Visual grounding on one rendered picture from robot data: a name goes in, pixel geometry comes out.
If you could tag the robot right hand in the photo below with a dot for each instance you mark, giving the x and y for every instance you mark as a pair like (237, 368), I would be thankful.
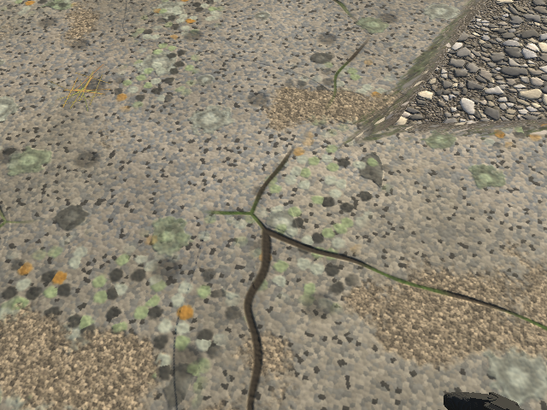
(478, 401)

